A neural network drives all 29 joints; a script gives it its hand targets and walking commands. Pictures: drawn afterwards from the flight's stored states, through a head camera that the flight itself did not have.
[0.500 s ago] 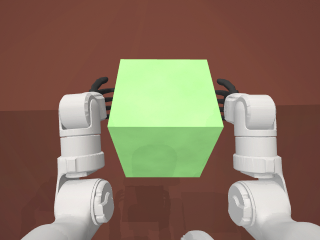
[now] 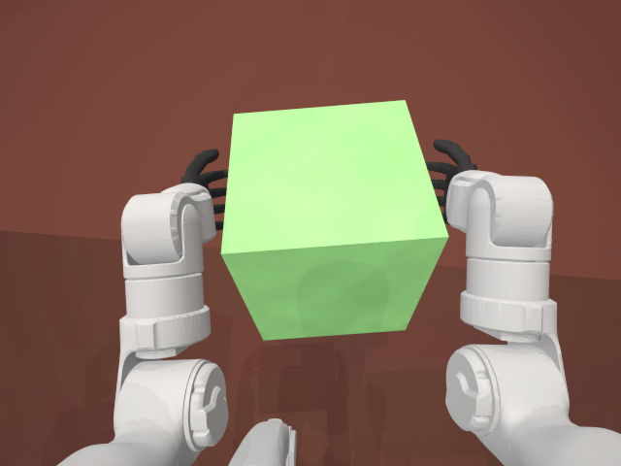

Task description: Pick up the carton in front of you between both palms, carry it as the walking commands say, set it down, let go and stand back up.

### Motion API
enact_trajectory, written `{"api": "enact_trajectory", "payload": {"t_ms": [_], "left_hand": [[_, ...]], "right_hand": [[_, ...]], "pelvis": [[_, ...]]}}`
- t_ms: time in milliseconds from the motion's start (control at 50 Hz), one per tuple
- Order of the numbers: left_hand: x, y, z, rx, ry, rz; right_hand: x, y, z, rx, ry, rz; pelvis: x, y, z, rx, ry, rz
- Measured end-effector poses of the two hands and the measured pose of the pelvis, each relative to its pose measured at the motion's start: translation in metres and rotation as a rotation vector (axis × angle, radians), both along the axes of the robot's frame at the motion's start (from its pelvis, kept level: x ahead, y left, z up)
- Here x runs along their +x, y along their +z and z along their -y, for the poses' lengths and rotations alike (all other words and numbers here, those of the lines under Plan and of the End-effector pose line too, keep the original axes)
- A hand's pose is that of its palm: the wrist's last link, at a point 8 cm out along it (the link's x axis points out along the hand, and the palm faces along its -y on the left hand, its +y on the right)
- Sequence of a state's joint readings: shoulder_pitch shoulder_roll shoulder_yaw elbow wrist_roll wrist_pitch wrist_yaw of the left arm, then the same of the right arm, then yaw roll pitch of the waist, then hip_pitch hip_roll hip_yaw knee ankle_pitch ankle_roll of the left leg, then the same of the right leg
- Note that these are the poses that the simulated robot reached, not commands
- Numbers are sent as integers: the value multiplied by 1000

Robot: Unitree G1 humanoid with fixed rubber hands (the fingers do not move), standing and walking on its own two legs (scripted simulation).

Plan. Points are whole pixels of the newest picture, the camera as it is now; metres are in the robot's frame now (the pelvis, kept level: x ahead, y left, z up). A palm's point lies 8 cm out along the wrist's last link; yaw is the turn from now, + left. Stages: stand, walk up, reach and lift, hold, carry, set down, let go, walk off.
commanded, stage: carry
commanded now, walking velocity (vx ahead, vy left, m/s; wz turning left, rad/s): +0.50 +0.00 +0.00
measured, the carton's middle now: (327, 232) +0.39 +0.02 +0.06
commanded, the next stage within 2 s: none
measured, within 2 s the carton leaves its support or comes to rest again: neither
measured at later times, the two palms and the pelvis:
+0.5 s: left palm (243, 40) +0.67 +0.16 +0.18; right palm (442, 47) +0.64 -0.14 +0.18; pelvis +0.28 +0.04 +0.02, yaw -2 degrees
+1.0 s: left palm out of the picture +0.94 +0.16 +0.21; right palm out of the picture +0.95 -0.13 +0.20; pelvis +0.57 +0.00 +0.04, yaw +0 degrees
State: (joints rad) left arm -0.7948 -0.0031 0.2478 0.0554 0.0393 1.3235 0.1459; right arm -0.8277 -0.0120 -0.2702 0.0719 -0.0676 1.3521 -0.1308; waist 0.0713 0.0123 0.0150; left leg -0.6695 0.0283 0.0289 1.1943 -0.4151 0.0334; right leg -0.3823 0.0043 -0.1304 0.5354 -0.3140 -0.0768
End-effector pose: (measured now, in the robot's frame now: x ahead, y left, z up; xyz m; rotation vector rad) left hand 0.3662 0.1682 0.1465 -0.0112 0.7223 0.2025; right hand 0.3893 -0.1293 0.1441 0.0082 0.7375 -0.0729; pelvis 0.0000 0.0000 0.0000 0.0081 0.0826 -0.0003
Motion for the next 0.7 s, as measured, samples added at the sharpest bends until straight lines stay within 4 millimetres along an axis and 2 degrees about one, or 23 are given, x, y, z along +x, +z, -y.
{"api": "enact_trajectory", "payload": {"t_ms": [100, 180, 260, 340, 400, 500, 580, 660, 700], "left_hand": [[60, 22, -4, -17, 6, 77], [116, 28, -9, -18, -23, 86], [175, 18, -11, -20, -86, 55], [219, 9, -3, -27, -136, -25], [251, 13, 4, -37, -152, -28], [307, 34, 11, -49, -142, 45], [357, 47, 18, -41, -123, 80], [407, 48, 26, -6, -97, 74], [425, 41, 26, 13, -77, 42]], "right_hand": [[56, 21, -4, 16, -20, 75], [104, 29, -8, -4, -39, 86], [146, 23, -10, -53, -70, 57], [172, 12, -3, -72, -106, -24], [197, 15, 3, -70, -129, -28], [254, 37, 11, -55, -148, 45], [310, 49, 18, -42, -134, 79], [371, 45, 27, -36, -91, 75], [398, 38, 26, -9, -50, 44]], "pelvis": [[57, 5, -6, 2, -5, -11], [113, 1, -18, 4, -9, -12], [167, -6, -33, 14, -27, 7], [204, 7, -40, -8, -26, 8], [231, 16, -42, -19, -27, 5], [283, 23, -36, -21, -25, -5], [335, 22, -24, -18, -21, -12], [393, 10, -6, -30, -3, 3], [416, 12, 1, -30, 0, 7]]}}
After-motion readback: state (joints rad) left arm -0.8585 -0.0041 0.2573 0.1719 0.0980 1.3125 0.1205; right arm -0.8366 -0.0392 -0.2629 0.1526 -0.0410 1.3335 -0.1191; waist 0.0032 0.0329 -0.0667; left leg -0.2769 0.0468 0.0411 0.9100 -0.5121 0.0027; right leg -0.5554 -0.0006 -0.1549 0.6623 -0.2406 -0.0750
